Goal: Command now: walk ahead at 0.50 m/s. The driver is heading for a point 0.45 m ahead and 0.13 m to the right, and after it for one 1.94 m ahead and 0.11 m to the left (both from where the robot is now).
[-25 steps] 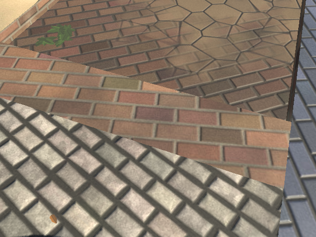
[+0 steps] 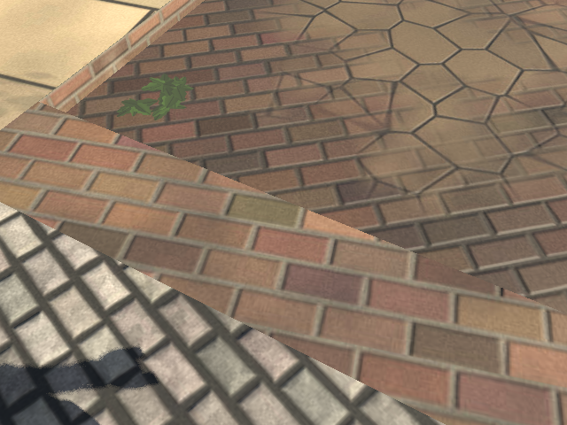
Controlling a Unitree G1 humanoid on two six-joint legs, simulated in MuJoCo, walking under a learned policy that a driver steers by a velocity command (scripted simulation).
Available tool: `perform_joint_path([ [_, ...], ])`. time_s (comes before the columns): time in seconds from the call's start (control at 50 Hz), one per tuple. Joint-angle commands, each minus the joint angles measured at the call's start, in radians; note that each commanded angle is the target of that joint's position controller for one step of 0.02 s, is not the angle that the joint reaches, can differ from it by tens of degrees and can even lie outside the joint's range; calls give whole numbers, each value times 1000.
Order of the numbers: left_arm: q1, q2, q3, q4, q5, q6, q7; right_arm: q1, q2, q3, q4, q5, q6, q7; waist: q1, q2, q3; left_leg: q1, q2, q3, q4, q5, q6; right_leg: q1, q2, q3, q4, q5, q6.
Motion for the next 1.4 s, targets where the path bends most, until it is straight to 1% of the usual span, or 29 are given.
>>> perform_joint_path([
  [0.02, 38, 177, 40, -23, -8, 2, 8, -132, -49, -3, -91, 7, -21, 16, 16, -96, 60, 15, -31, 30, -90, 32, 7, -7, -279, 120, -60, 227, -143],
  [0.1, 32, 198, 51, -6, -14, 23, 16, -120, -85, -12, -103, 8, -31, 35, -25, -121, 44, 74, -59, 35, -154, -98, 58, 102, -331, 135, 36, 378, -114],
  [0.14, 3, 188, 46, -11, -15, 32, 18, 84, -145, -46, -44, 1, -35, 26, -139, -112, -77, 389, -111, 75, -197, -104, 101, 49, -267, 102, 271, 621, -77],
  [0.16, 2, 142, 26, -33, 1, 30, 19, 268, -211, -69, -4, -13, -35, 15, -210, -46, -225, 703, 16, -51, -148, -78, 155, -133, -210, 68, 540, 448, -43],
  [0.18, 124, 17, -10, -53, 7, 10, 11, 345, -308, -91, 16, -21, -27, 9, -161, 207, -362, 1074, 273, -495, -211, -215, 305, -546, -28, 29, 922, -127, 31],
  [0.2, 93, 93, 6, -33, -16, -10, 6, 360, -213, -67, 15, -11, -24, 10, -199, 190, -407, 1067, 302, -664, -327, -375, 322, -664, -33, 172, 1067, -371, 29],
  [0.22, 4, 165, 29, -61, -43, -18, 4, 284, -166, -50, 9, -9, -26, 6, -193, 126, -232, 934, 268, -509, -352, -405, 267, -741, -88, 177, 1108, -308, 17],
  [0.26, -75, 149, 34, -76, -31, -11, 12, 152, -99, -30, 0, -14, -32, 6, -135, 54, -72, 669, 188, -284, -423, -313, 211, -691, -170, 144, 1015, -148, 19],
  [0.36, -43, 75, 39, -75, -23, 48, 18, 96, -92, -34, 33, -29, -59, 4, -61, 41, 5, 493, 140, -25, -532, -88, 196, -613, -207, 161, 907, 17, 42],
  [0.52, -276, 32, 23, -170, -6, 37, -22, 159, -143, -48, 79, -18, -35, -29, -129, -12, 90, 598, 126, 200, -530, 77, 163, -653, -175, 61, 502, 301, 36],
  [0.54, -188, -14, -18, -135, 127, 23, -61, 313, -14, 2, 118, -144, -69, 20, -118, -29, 45, 708, 199, 177, -531, 182, 253, -680, -173, 82, 509, 308, 27],
  [0.6, -253, 54, 10, -161, 90, 9, -79, 236, -135, -32, 98, -96, -83, 26, -91, -5, 39, 825, 160, 258, -444, 412, 218, -661, -135, 41, 422, 180, 15],
  [0.68, -144, 157, 44, -147, 40, -26, -51, 192, -210, -56, 69, -91, -65, -3, 5, 4, -33, 739, 111, 323, -180, 681, 111, -321, 11, -37, 300, 266, -61],
  [0.7, -37, 214, 64, -123, 44, -39, -26, 237, -158, -36, 65, -95, -64, 13, 26, -71, -186, 609, 60, 324, 31, 512, 48, -24, -22, 33, 336, 596, -153],
  [0.72, 127, 303, 88, -103, 49, -23, 2, 410, 1, 22, 30, -136, -65, 33, -19, -288, -526, 234, -57, 271, 361, -262, -70, 547, -323, 482, 388, 907, -467],
  [0.74, 258, 256, 73, -67, 71, -16, 1, 279, -70, 13, 30, -76, -55, 66, 95, -112, -557, 77, -159, 94, 562, -739, -65, 602, -458, 727, 238, 916, -479],
  [0.76, 224, 269, 95, -33, 69, -40, 6, 107, -61, 9, -11, -59, -43, 78, 105, -39, -287, -26, -94, -21, 614, -727, -29, 374, -411, 562, 197, 792, -348],
  [0.78, 81, 233, 92, -55, 25, -44, 11, 98, -103, -3, -1, -79, -38, 56, 40, -77, -149, -34, -18, -14, 601, -711, -28, 164, -374, 425, 180, 723, -296],
  [0.82, -91, 101, 40, -102, -10, -42, 8, 210, -60, 10, 42, -104, -35, 29, -90, -114, -88, 171, 50, -7, 457, -660, -34, -186, -310, 283, 93, 678, -245],
  [0.88, -291, 114, 40, -177, 28, -47, -25, 398, -17, 13, 141, -51, -14, 66, -202, -72, -88, 477, 15, 69, 365, -374, -70, -523, -200, 62, 17, 483, -152],
  [0.94, -303, 145, 50, -184, 27, -55, -37, 338, -56, 5, 122, -42, -14, 92, -153, -83, -91, 459, 24, 62, 213, -294, -106, -471, -221, 47, 93, 333, -123],
  [1.02, -148, 214, 90, -158, 28, -44, -18, 191, -109, -2, 24, -52, -52, 22, -35, -105, -54, 222, 16, 55, 122, -346, -45, -184, -419, 253, 112, 179, -276],
  [1.08, -151, 146, 73, -172, 25, -37, 27, 164, -89, 11, -2, -54, -55, -6, -33, -106, -46, 173, 7, 43, 34, -377, 26, -58, -442, 253, 114, 153, -240],
  [1.12, -233, 128, 65, -194, 25, -29, 29, 174, -81, 10, -2, -35, -64, 9, -64, -65, -59, 335, -56, 92, -152, -136, 99, -116, -348, 154, 160, 41, -155],
  [1.16, -234, 87, 59, -272, 29, -26, 35, 152, -239, -32, -48, -20, -79, 10, -29, 184, -152, 522, 176, -298, -316, 327, 406, -254, -69, -95, 415, -181, 38],
  [1.18, -330, 135, 69, -291, 44, -24, 39, 269, -281, -63, -30, -47, -85, 15, -140, 165, -108, 676, 248, -437, -366, 377, 472, -475, 5, -8, 542, -390, 93],
  [1.2, -360, 124, 68, -296, 44, -6, 36, 326, -268, -68, 2, -65, -91, 15, -152, 105, -119, 737, 230, -402, -368, 348, 412, -542, -30, 73, 656, -431, 100],
  [1.26, -280, 133, 78, -269, 78, 11, 60, 209, -172, -53, -21, -23, -72, 21, -70, 59, -98, 660, 170, -276, -354, 417, 328, -515, -90, 116, 836, -384, 115],
  [1.4, -214, 107, 63, -212, 43, 40, 33, 185, -210, -75, -79, -40, -52, 44, -68, 62, -90, 622, 97, -249, -373, 301, 326, -374, -77, 61, 556, -188, 166],
])
Keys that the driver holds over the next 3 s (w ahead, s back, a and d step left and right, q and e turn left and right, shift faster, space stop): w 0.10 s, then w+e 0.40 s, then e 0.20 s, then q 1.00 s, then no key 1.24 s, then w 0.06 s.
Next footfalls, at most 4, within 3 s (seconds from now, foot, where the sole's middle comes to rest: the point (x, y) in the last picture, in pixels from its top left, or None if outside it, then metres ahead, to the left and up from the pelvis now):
0.16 left None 0.27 0.15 -0.78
0.68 right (382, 411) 0.53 -0.14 -0.78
1.12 left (285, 381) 0.59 0.09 -0.78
1.62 right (393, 401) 0.56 -0.17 -0.78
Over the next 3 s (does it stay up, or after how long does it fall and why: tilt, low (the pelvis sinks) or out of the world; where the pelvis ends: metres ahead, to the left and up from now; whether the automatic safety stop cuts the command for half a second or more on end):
stays up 0.50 -0.08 0.00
